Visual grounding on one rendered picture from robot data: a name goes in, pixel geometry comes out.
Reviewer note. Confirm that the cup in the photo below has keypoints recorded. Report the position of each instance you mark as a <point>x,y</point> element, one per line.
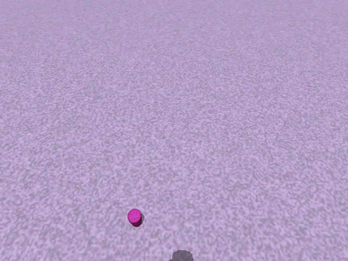
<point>134,217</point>

